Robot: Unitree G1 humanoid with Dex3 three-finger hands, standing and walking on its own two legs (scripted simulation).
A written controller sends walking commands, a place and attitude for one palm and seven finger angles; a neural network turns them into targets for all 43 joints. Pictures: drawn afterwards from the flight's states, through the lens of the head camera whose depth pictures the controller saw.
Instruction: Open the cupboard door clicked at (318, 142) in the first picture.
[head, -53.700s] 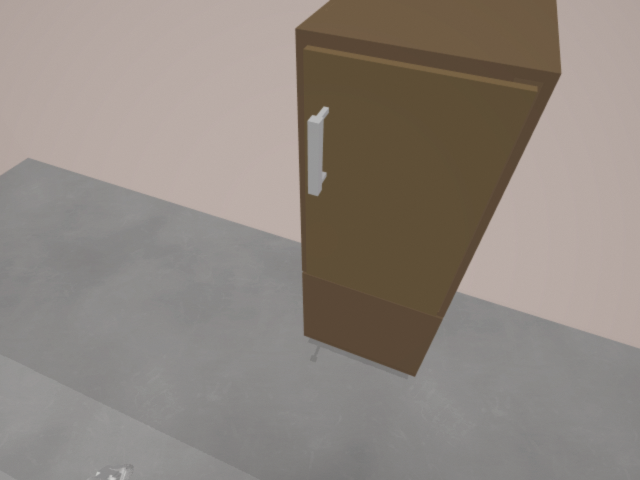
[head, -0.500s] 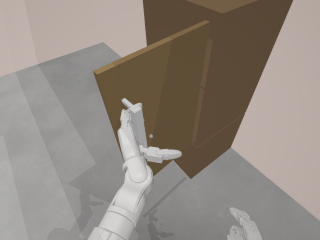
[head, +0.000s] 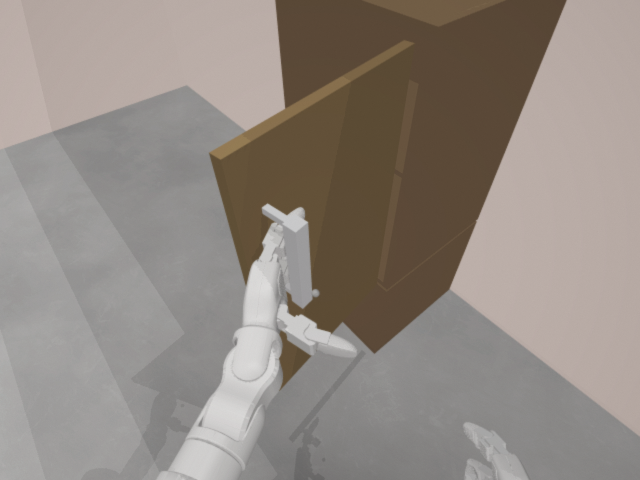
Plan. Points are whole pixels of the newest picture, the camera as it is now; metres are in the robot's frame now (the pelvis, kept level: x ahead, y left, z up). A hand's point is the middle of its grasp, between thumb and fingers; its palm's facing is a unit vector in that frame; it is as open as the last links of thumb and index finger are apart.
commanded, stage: slide the hand sideways off the handle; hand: left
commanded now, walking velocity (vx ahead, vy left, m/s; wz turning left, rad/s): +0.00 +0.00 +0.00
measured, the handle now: (287, 258) +0.37 +0.06 +0.08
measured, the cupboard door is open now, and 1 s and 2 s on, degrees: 100 100 100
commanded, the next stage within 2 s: draw the hand back to the body in 0.78 s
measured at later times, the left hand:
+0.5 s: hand (279, 330) +0.27 +0.06 +0.09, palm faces -0.01 -1.00 -0.01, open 16.2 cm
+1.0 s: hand (249, 361) +0.23 +0.09 +0.09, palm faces -0.03 -1.00 -0.05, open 16.4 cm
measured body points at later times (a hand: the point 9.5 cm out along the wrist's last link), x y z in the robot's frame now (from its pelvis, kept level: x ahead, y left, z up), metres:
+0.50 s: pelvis +0.03 -0.02 +0.00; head +0.04 -0.04 +0.45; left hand +0.26 +0.12 +0.09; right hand +0.23 -0.23 -0.08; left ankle +0.03 +0.10 -0.71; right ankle +0.02 -0.10 -0.71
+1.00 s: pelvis +0.02 -0.03 -0.01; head +0.04 -0.05 +0.44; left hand +0.23 +0.14 +0.09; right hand +0.21 -0.25 -0.09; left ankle +0.03 +0.10 -0.71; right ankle +0.02 -0.10 -0.71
